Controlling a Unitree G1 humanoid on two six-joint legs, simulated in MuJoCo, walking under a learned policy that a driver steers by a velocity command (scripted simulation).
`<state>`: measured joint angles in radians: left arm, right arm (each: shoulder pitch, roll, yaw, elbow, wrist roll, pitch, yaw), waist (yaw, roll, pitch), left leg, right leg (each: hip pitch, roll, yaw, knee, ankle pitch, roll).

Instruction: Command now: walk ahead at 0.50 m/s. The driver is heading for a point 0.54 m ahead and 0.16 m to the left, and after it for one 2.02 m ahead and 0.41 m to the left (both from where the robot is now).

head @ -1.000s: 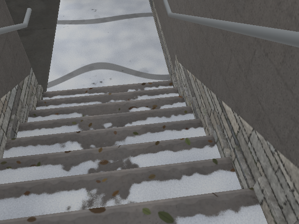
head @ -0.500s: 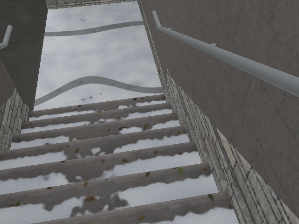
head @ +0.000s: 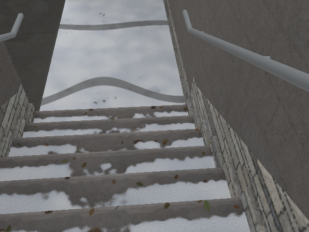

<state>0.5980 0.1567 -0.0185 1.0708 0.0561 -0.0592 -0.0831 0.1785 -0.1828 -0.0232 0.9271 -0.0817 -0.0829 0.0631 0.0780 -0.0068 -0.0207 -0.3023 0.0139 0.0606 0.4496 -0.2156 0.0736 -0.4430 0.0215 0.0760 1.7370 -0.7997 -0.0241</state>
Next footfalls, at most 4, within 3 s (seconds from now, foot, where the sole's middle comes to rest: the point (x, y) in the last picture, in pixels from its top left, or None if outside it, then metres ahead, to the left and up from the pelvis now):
0.44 right None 0.37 -0.14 -0.93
1.06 left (128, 230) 0.62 0.19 -1.08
1.50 right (160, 188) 0.95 0.04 -1.23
2.04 left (117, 167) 1.17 0.36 -1.38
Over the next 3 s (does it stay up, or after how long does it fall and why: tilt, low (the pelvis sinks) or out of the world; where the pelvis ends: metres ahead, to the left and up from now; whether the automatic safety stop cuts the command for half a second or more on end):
stays up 1.56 0.37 -0.80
